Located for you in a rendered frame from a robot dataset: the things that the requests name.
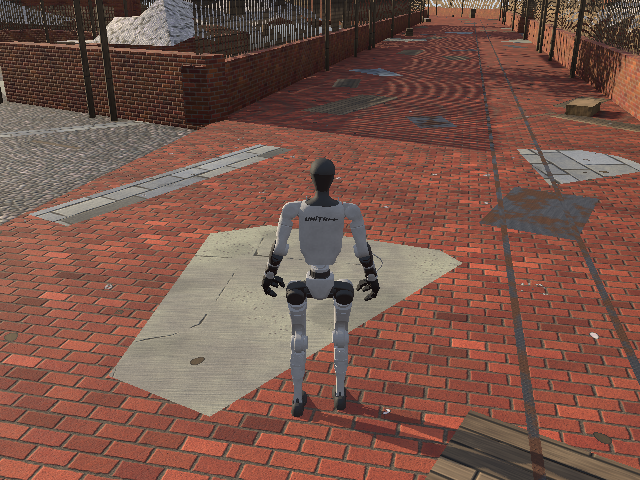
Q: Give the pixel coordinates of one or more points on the robot right hand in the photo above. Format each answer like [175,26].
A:
[374,285]

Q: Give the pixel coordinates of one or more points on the robot right forearm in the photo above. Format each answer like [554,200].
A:
[369,266]

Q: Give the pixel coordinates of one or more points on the right robot upper arm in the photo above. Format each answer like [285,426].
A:
[352,212]

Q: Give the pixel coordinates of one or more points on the robot left forearm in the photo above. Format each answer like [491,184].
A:
[273,263]

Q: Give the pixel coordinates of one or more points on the right robot thigh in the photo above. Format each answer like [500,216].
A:
[343,297]

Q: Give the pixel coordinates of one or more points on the left robot upper arm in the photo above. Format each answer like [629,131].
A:
[289,211]

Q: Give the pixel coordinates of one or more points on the robot left hand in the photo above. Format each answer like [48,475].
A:
[273,282]

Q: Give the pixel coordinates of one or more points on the right robot foot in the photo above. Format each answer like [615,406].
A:
[339,401]

